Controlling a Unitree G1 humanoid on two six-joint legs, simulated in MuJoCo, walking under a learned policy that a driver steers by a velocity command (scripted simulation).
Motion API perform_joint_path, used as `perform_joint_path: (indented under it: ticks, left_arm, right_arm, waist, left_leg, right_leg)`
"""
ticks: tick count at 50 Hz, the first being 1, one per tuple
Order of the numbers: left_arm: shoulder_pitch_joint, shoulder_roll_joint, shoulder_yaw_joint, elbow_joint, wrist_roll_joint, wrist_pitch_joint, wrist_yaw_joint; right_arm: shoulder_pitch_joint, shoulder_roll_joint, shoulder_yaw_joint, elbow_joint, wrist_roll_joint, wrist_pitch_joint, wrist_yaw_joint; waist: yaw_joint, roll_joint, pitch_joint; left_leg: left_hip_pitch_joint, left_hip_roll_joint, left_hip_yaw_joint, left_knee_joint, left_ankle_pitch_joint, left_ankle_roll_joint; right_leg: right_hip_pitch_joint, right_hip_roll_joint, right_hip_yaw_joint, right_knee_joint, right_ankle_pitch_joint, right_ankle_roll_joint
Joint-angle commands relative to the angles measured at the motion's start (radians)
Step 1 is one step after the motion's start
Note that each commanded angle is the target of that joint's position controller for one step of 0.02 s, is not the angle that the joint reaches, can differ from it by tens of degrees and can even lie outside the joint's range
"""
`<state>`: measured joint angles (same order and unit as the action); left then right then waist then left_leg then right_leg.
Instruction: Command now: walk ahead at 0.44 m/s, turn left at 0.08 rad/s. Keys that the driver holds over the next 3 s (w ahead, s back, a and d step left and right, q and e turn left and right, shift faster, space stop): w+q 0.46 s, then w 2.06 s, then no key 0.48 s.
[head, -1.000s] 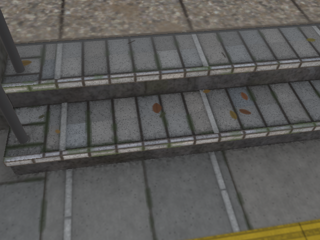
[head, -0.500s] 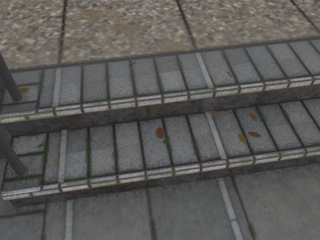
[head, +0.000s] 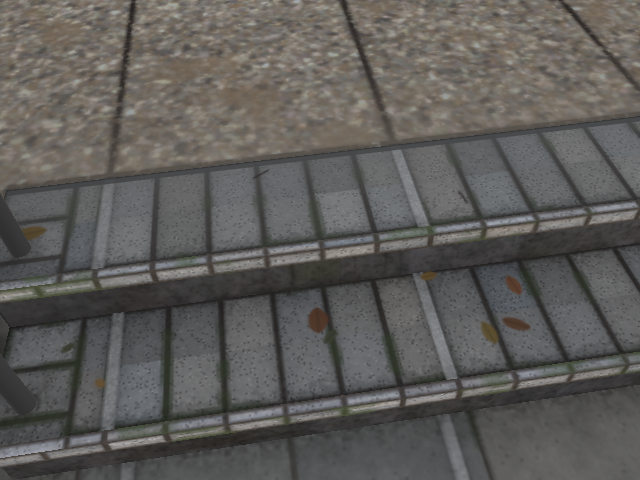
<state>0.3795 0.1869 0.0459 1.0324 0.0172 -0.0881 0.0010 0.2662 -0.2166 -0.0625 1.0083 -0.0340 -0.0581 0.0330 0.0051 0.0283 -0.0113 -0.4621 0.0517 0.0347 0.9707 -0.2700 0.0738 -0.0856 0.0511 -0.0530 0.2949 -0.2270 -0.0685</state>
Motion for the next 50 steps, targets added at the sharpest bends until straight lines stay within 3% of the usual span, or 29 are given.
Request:
perform_joint_path:
  ticks: [1, 6, 10, 13, 14, 15, 16, 17, 18, 19, 20, 22, 24, 28, 29, 30, 32, 35, 38, 40, 42, 43, 44, 45, 46, 47, 48, 49, 50]
  left_arm:
    - [0.066, 0.103, 0.010, -0.005, -0.002, -0.024, 0.009]
    - [0.094, 0.091, -0.003, 0.020, 0.006, -0.035, 0.015]
    - [0.089, 0.116, -0.002, 0.032, 0.002, -0.044, 0.026]
    - [0.046, 0.164, 0.009, 0.023, 0.006, -0.036, 0.036]
    - [0.046, 0.168, 0.009, 0.021, 0.005, -0.028, 0.037]
    - [0.045, 0.158, 0.003, -0.002, 0.004, -0.027, 0.035]
    - [0.123, 0.048, -0.017, -0.047, -0.020, -0.030, 0.014]
    - [0.027, 0.131, 0.002, -0.059, 0.001, -0.038, 0.006]
    - [-0.070, 0.147, 0.005, -0.097, -0.006, -0.048, -0.002]
    - [-0.107, 0.147, 0.003, -0.100, 0.008, -0.058, -0.006]
    - [-0.121, 0.135, 0.003, -0.102, 0.021, -0.049, -0.002]
    - [-0.098, 0.104, -0.004, -0.110, 0.045, -0.018, 0.000]
    - [-0.092, 0.080, -0.011, -0.121, 0.039, 0.008, 0.001]
    - [-0.254, 0.082, -0.016, -0.182, 0.039, 0.025, -0.007]
    - [-0.238, 0.056, -0.024, -0.169, 0.031, 0.030, -0.004]
    - [-0.257, 0.073, -0.022, -0.171, 0.032, 0.029, -0.004]
    - [-0.287, 0.084, -0.014, -0.181, 0.036, 0.029, 0.002]
    - [-0.395, 0.085, -0.002, -0.234, 0.043, 0.031, 0.006]
    - [-0.526, 0.067, -0.020, -0.335, 0.035, 0.039, 0.004]
    - [-0.593, 0.012, -0.047, -0.403, 0.035, 0.045, 0.005]
    - [-0.689, -0.025, -0.077, -0.496, 0.029, 0.044, 0.012]
    - [-0.769, -0.048, -0.102, -0.562, 0.034, 0.048, 0.016]
    - [-0.778, -0.045, -0.111, -0.596, 0.026, 0.050, 0.016]
    - [-0.687, -0.055, -0.126, -0.593, 0.031, 0.064, 0.000]
    - [-0.540, -0.063, -0.123, -0.550, 0.028, 0.065, -0.005]
    - [-0.282, -0.017, -0.095, -0.447, 0.015, 0.075, 0.000]
    - [-0.085, 0.038, -0.064, -0.398, 0.005, 0.078, 0.008]
    - [0.017, 0.098, -0.034, -0.353, 0.018, 0.072, 0.010]
    - [0.061, 0.189, 0.003, -0.297, 0.046, 0.058, 0.014]
  right_arm:
    - [-0.052, -0.034, -0.006, -0.054, -0.002, -0.003, 0.010]
    - [-0.244, -0.011, 0.013, -0.129, 0.011, 0.006, 0.013]
    - [-0.293, -0.029, 0.013, -0.158, 0.010, 0.005, 0.012]
    - [-0.127, -0.065, -0.006, -0.115, 0.005, -0.010, -0.005]
    - [0.004, -0.090, -0.021, -0.073, -0.005, -0.018, -0.011]
    - [0.140, -0.161, -0.046, -0.047, -0.020, -0.021, -0.021]
    - [0.171, -0.273, -0.074, -0.059, -0.025, -0.014, -0.029]
    - [0.134, -0.248, -0.069, -0.055, 0.015, 0.003, -0.020]
    - [0.035, -0.217, -0.059, -0.078, 0.022, 0.006, -0.020]
    - [0.008, -0.170, -0.049, -0.081, 0.024, 0.003, -0.015]
    - [-0.010, -0.142, -0.041, -0.082, 0.029, -0.003, -0.018]
    - [-0.023, -0.109, -0.026, -0.084, 0.029, -0.012, -0.025]
    - [-0.015, -0.134, -0.028, -0.083, 0.032, -0.028, -0.026]
    - [0.070, -0.133, -0.022, -0.062, 0.041, -0.023, -0.033]
    - [0.105, -0.111, -0.018, -0.046, 0.030, -0.019, -0.037]
    - [0.118, -0.104, -0.015, -0.048, 0.025, -0.016, -0.040]
    - [0.177, -0.108, -0.013, -0.027, 0.012, -0.016, -0.048]
    - [0.306, -0.138, -0.017, 0.007, 0.014, -0.023, -0.063]
    - [0.328, -0.122, -0.006, 0.014, 0.002, -0.034, -0.076]
    - [0.372, -0.104, 0.008, 0.044, -0.013, -0.041, -0.078]
    - [0.360, -0.109, 0.017, 0.059, -0.010, -0.057, -0.074]
    - [0.367, -0.087, 0.028, 0.083, 0.013, -0.050, -0.072]
    - [0.355, -0.091, 0.035, 0.088, 0.017, -0.042, -0.077]
    - [0.286, -0.093, 0.039, 0.061, 0.034, -0.024, -0.077]
    - [0.219, -0.099, 0.043, 0.025, 0.062, -0.021, -0.072]
    - [0.153, -0.182, 0.024, -0.033, 0.074, -0.028, -0.058]
    - [0.124, -0.273, -0.006, -0.047, 0.082, -0.047, -0.055]
    - [0.123, -0.301, -0.029, -0.039, 0.094, -0.055, -0.048]
    - [0.149, -0.217, -0.021, -0.030, 0.064, -0.069, -0.040]
  waist:
    - [-0.004, -0.096, 0.099]
    - [0.018, -0.118, 0.137]
    - [0.008, -0.108, 0.139]
    - [-0.069, -0.114, 0.019]
    - [-0.120, -0.098, -0.055]
    - [-0.173, -0.049, -0.137]
    - [-0.106, 0.231, -0.237]
    - [-0.107, 0.097, -0.251]
    - [-0.078, 0.044, -0.101]
    - [-0.055, -0.053, -0.025]
    - [-0.026, -0.076, 0.017]
    - [0.014, -0.053, -0.003]
    - [0.035, -0.031, -0.029]
    - [-0.021, 0.008, 0.001]
    - [-0.030, 0.056, -0.024]
    - [-0.045, 0.046, -0.015]
    - [-0.064, 0.064, -0.025]
    - [-0.094, 0.022, 0.027]
    - [-0.086, -0.061, 0.130]
    - [-0.105, 0.020, 0.160]
    - [-0.095, 0.013, 0.207]
    - [-0.093, -0.005, 0.223]
    - [-0.091, 0.005, 0.219]
    - [-0.037, -0.079, 0.137]
    - [0.019, -0.051, 0.009]
    - [0.105, 0.056, -0.206]
    - [0.207, 0.169, -0.309]
    - [0.262, 0.140, -0.349]
    - [0.232, -0.004, -0.311]
  left_leg:
    - [-0.259, 0.031, -0.004, 0.015, 0.090, -0.020]
    - [-0.194, -0.003, 0.023, -0.206, 0.206, -0.024]
    - [-0.069, -0.031, 0.077, -0.353, 0.215, 0.032]
    - [0.113, -0.128, 0.130, -0.399, 0.116, 0.096]
    - [0.271, -0.148, 0.125, -0.458, 0.138, 0.123]
    - [0.492, -0.016, -0.056, -0.476, 0.063, 0.170]
    - [0.769, 0.289, -0.613, -0.562, 0.064, 0.357]
    - [0.748, 0.279, -0.768, -0.700, -0.041, 0.345]
    - [0.612, 0.255, -0.609, -0.725, -0.055, 0.302]
    - [0.475, 0.224, -0.528, -0.754, 0.056, 0.273]
    - [0.387, 0.182, -0.457, -0.761, 0.188, 0.245]
    - [0.292, 0.119, -0.330, -0.742, 0.464, 0.219]
    - [0.260, 0.076, -0.248, -0.718, 0.612, 0.210]
    - [0.277, 0.052, -0.229, -0.755, 0.554, 0.126]
    - [0.316, 0.056, -0.227, -0.750, 0.493, 0.116]
    - [0.335, 0.055, -0.230, -0.746, 0.491, 0.105]
    - [0.491, 0.117, -0.343, -0.725, 0.492, 0.141]
    - [0.739, 0.224, -0.472, -0.698, 0.438, 0.299]
    - [0.735, 0.213, -0.444, -0.728, 0.229, 0.264]
    - [0.737, 0.204, -0.438, -0.707, 0.221, 0.237]
    - [0.660, 0.215, -0.384, -0.761, 0.215, 0.187]
    - [0.554, 0.168, -0.315, -0.826, 0.265, 0.134]
    - [0.479, 0.149, -0.269, -0.901, 0.338, 0.125]
    - [0.279, 0.128, -0.180, -1.006, 0.580, 0.117]
    - [0.167, 0.091, -0.093, -0.947, 1.039, 0.101]
    - [0.136, 0.089, -0.062, -0.773, 1.600, 0.115]
    - [0.249, 0.152, -0.099, -0.569, 1.796, 0.082]
    - [0.352, 0.127, -0.103, -0.317, 1.804, 0.059]
    - [0.225, 0.011, -0.150, 0.065, 0.995, 0.021]
  right_leg:
    - [0.107, -0.264, 0.207, -0.182, 0.159, -0.109]
    - [0.044, -0.243, 0.041, -0.187, 0.351, -0.093]
    - [0.079, -0.272, -0.029, -0.141, 0.528, -0.079]
    - [0.161, -0.275, -0.082, 0.187, 0.989, -0.057]
    - [0.115, -0.255, -0.103, 0.387, 0.936, -0.040]
    - [-0.075, -0.233, -0.111, 0.653, 0.665, -0.023]
    - [-0.480, -0.022, -0.112, 1.087, -0.177, 0.027]
    - [-0.588, -0.022, 0.091, 1.156, -0.225, 0.010]
    - [-0.634, -0.090, 0.104, 1.097, -0.108, 0.000]
    - [-0.592, -0.124, 0.103, 1.008, -0.045, 0.012]
    - [-0.540, -0.144, 0.106, 0.943, -0.032, 0.027]
    - [-0.441, -0.142, 0.098, 0.869, -0.046, 0.059]
    - [-0.420, -0.133, 0.069, 0.804, -0.037, 0.075]
    - [-0.475, -0.134, 0.026, 0.594, 0.102, 0.105]
    - [-0.481, -0.131, 0.013, 0.625, 0.114, 0.104]
    - [-0.505, -0.134, 0.011, 0.618, 0.136, 0.101]
    - [-0.687, -0.148, 0.018, 0.800, 0.087, 0.083]
    - [-1.169, -0.155, 0.026, 1.395, -0.161, 0.071]
    - [-1.422, -0.169, 0.067, 1.609, -0.306, 0.045]
    - [-1.581, -0.131, 0.053, 1.816, -0.468, 0.012]
    - [-1.636, -0.129, 0.028, 1.790, -0.548, -0.010]
    - [-1.542, -0.139, 0.000, 1.626, -0.577, -0.030]
    - [-1.419, -0.138, -0.043, 1.484, -0.558, -0.030]
    - [-0.986, -0.135, -0.093, 1.223, -0.352, -0.049]
    - [-0.557, -0.077, -0.115, 1.091, -0.155, -0.069]
    - [-0.210, 0.014, -0.141, 1.126, -0.035, -0.062]
    - [-0.087, -0.009, -0.064, 1.013, -0.041, -0.071]
    - [-0.030, 0.022, -0.057, 0.766, -0.031, -0.073]
    - [0.060, -0.104, 0.254, 0.568, 0.047, -0.143]
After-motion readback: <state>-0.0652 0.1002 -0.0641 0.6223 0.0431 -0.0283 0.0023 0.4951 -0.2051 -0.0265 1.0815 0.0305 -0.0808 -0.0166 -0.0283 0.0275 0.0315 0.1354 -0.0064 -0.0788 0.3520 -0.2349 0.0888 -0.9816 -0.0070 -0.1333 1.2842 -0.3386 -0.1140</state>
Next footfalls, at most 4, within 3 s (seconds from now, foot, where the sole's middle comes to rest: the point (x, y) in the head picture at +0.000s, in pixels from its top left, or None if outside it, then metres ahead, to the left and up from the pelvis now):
0.30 left None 0.31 0.11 -0.78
0.98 right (324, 347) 0.75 0.05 -0.63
1.54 left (214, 212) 1.00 0.29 -0.47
2.10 right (255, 120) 1.34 0.22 -0.47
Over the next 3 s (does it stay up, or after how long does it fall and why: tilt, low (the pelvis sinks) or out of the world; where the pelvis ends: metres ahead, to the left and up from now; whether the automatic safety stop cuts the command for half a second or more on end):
stays up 1.53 0.40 0.30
